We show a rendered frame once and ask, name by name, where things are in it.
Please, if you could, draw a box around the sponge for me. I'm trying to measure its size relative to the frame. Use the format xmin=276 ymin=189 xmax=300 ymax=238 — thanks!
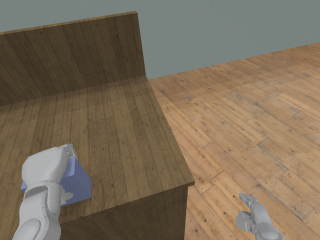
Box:
xmin=20 ymin=157 xmax=92 ymax=207

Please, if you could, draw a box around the left robot forearm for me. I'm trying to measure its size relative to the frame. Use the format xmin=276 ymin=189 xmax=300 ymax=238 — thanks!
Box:
xmin=12 ymin=181 xmax=61 ymax=240

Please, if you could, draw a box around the right robot forearm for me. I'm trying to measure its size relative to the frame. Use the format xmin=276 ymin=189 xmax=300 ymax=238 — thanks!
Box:
xmin=254 ymin=222 xmax=285 ymax=240

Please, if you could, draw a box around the right robot hand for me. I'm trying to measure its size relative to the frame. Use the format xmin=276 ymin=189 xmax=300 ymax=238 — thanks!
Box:
xmin=235 ymin=193 xmax=272 ymax=235

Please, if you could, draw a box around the left robot hand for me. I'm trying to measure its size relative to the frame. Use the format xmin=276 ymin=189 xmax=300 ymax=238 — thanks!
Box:
xmin=21 ymin=143 xmax=78 ymax=205

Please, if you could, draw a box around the table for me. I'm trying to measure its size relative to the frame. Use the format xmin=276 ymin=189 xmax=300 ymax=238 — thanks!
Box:
xmin=0 ymin=11 xmax=195 ymax=240

